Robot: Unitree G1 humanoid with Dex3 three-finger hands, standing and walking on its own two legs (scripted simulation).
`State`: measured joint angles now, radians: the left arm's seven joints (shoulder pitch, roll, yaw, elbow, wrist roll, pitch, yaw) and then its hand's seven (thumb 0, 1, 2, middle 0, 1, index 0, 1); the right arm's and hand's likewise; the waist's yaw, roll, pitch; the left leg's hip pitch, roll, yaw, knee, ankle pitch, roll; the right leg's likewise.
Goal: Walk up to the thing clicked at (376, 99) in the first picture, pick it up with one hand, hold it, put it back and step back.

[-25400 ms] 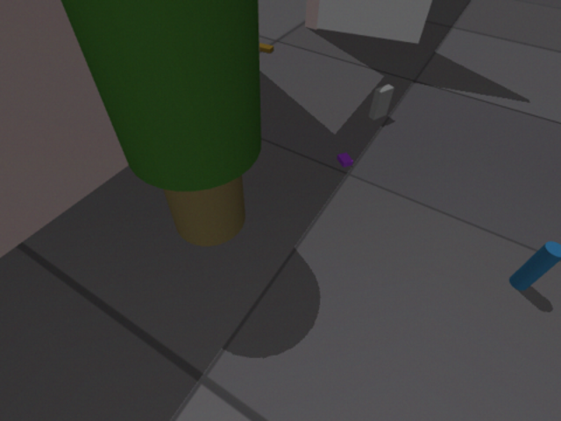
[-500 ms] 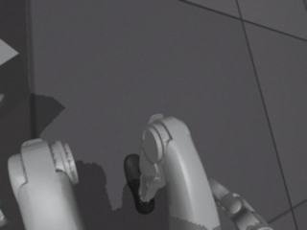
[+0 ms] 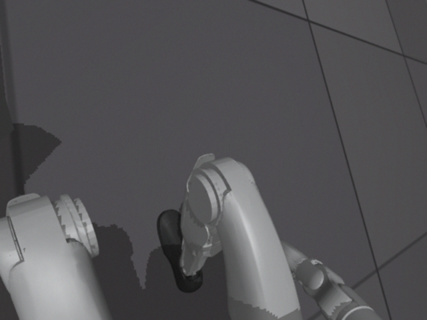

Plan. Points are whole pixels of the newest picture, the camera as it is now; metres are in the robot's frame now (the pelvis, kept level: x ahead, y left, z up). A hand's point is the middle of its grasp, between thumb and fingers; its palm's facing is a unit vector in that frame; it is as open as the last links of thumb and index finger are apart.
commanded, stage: lower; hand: left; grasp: from the side
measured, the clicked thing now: out of the picture +0.47 +0.26 -0.17
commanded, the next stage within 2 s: loosen in 0.40 s
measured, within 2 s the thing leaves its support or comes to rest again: rests again in 0.76 s
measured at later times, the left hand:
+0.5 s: hand out of the picture +0.44 +0.29 -0.17, palm faces +0.40 -0.92 +0.00, open 9.3 cm
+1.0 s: hand out of the picture +0.44 +0.29 -0.17, palm faces +0.41 -0.91 +0.03, open 15.3 cm
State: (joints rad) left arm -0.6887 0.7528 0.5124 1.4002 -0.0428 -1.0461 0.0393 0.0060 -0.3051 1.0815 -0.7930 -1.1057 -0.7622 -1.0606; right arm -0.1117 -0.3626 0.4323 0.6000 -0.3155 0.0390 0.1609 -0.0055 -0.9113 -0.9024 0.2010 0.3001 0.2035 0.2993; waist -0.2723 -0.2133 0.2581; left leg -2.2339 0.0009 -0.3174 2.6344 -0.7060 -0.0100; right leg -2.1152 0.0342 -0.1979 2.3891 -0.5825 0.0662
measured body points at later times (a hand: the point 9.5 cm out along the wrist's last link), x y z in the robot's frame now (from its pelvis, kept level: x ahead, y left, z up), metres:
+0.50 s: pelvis +0.00 +0.00 +0.00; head +0.23 +0.18 +0.34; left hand +0.41 +0.33 -0.16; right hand +0.15 -0.25 -0.04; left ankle +0.08 +0.12 -0.25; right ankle +0.14 -0.13 -0.25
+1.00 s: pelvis +0.00 +0.01 +0.00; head +0.23 +0.19 +0.33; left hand +0.41 +0.33 -0.16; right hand +0.16 -0.24 -0.03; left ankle +0.08 +0.12 -0.25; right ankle +0.14 -0.13 -0.25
